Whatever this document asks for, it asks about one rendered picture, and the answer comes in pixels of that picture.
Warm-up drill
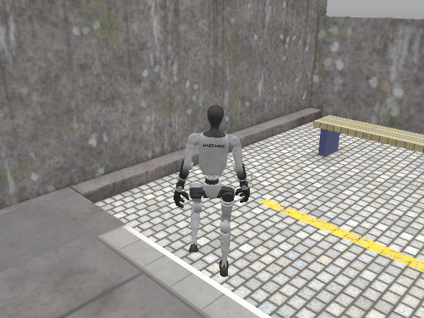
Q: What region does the left robot upper arm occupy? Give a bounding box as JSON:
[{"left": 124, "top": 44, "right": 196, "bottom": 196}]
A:
[{"left": 183, "top": 133, "right": 201, "bottom": 170}]

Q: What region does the right robot upper arm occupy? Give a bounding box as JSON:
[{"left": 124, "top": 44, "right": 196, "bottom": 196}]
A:
[{"left": 228, "top": 134, "right": 243, "bottom": 173}]

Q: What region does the robot left hand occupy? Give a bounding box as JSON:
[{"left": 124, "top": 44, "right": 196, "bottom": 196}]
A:
[{"left": 174, "top": 190, "right": 189, "bottom": 208}]

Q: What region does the robot right hand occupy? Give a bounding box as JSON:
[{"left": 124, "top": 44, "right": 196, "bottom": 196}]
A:
[{"left": 235, "top": 188, "right": 250, "bottom": 203}]

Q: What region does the left robot forearm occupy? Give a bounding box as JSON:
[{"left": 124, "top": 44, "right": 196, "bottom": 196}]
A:
[{"left": 175, "top": 160, "right": 189, "bottom": 192}]

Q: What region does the humanoid robot head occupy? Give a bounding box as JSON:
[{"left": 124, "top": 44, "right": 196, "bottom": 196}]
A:
[{"left": 203, "top": 105, "right": 226, "bottom": 138}]

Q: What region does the right robot forearm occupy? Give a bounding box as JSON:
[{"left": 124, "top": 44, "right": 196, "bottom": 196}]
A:
[{"left": 237, "top": 163, "right": 249, "bottom": 190}]

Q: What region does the left robot foot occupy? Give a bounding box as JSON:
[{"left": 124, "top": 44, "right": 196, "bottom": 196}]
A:
[{"left": 189, "top": 243, "right": 199, "bottom": 252}]

